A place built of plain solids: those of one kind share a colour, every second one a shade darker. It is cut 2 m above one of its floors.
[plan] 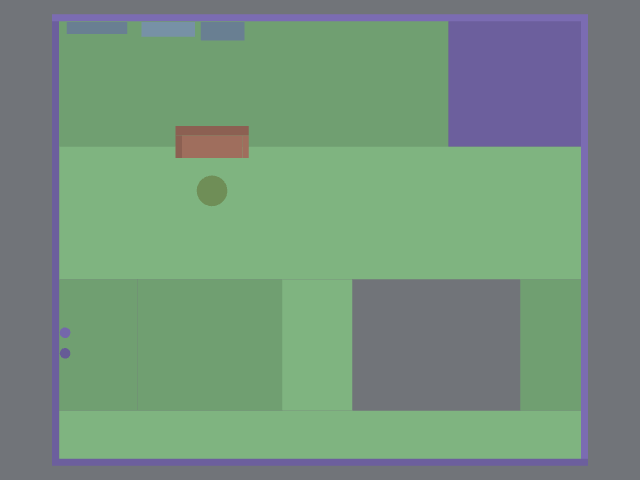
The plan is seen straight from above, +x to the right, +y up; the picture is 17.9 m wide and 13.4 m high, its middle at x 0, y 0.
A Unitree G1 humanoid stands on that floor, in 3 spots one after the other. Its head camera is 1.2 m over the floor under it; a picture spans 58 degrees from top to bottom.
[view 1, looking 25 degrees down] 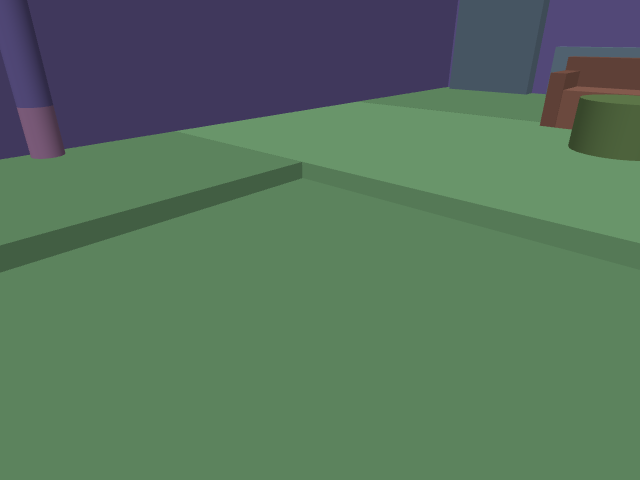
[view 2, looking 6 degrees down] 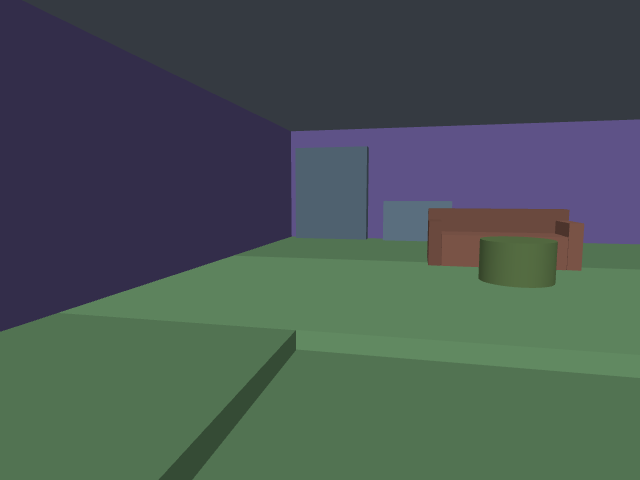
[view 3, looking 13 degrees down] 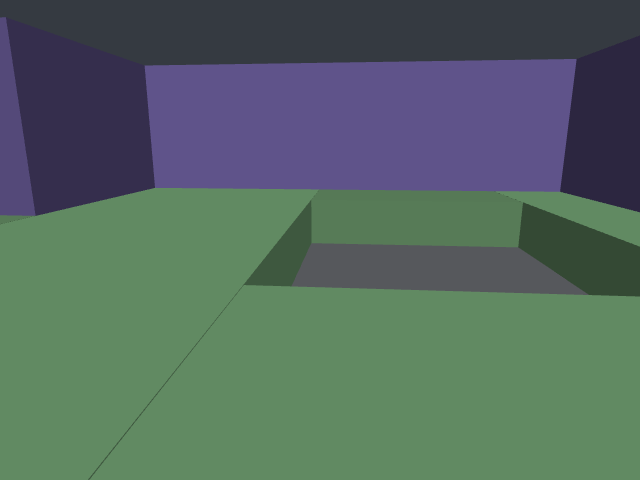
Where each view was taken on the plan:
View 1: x -2.31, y -3.93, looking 132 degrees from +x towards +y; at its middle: floor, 2.84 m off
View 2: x -4.17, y -4.24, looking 103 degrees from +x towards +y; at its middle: floor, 9.99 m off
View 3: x -2.09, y -1.93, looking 5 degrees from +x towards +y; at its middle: floor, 7.91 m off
